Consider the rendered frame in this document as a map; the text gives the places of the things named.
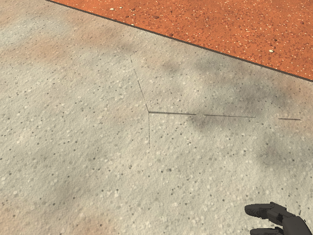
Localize right robot hand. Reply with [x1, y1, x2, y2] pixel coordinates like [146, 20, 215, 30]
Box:
[245, 202, 312, 235]

